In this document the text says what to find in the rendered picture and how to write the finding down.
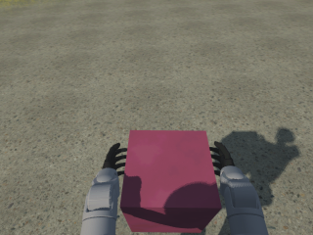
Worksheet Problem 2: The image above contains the carton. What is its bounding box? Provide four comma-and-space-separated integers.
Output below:
119, 130, 222, 233

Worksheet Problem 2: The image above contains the right robot hand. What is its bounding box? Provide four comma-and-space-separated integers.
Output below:
209, 141, 235, 176

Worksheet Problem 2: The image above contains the left robot hand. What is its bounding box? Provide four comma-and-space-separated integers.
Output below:
102, 143, 127, 176

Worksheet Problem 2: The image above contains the left robot forearm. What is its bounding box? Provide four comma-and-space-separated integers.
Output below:
80, 167, 120, 235

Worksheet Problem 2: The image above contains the right robot forearm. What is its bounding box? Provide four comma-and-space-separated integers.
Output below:
219, 165, 269, 235

